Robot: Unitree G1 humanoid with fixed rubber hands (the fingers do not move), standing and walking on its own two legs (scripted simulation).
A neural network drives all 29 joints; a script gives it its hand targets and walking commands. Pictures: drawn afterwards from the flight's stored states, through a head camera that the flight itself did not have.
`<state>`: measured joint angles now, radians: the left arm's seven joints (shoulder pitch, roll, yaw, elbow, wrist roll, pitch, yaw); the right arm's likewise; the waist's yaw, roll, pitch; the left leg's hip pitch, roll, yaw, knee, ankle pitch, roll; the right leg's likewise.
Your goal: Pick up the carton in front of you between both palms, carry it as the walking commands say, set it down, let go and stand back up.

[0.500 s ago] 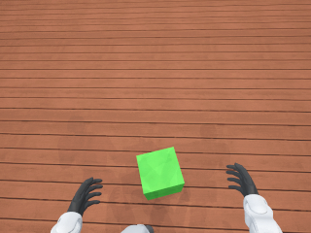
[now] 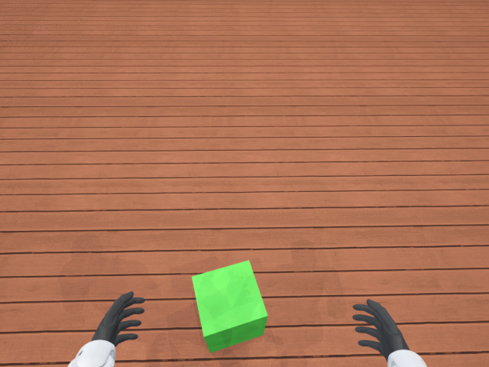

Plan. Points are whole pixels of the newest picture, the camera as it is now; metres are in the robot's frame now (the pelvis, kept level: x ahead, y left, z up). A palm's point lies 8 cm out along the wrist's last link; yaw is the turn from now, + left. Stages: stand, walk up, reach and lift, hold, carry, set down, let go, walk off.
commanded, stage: let go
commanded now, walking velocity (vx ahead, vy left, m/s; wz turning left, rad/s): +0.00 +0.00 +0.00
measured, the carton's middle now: (229, 307) +0.40 +0.06 -0.65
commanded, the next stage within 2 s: stand in 0.12 s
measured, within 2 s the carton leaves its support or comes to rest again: neither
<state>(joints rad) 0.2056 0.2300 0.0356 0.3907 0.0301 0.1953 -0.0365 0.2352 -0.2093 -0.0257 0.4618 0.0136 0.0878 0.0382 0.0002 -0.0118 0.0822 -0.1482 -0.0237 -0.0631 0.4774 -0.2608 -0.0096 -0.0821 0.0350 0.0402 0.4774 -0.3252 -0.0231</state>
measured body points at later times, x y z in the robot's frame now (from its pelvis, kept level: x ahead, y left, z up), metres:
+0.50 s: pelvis +0.01 +0.03 +0.00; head +0.02 +0.05 +0.45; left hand +0.16 +0.31 -0.11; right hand +0.14 -0.27 -0.08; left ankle +0.00 +0.13 -0.74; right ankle -0.04 -0.10 -0.74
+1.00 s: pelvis +0.01 +0.03 +0.00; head +0.01 +0.05 +0.45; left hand +0.15 +0.32 -0.11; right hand +0.12 -0.27 -0.09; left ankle +0.00 +0.13 -0.74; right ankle -0.04 -0.10 -0.74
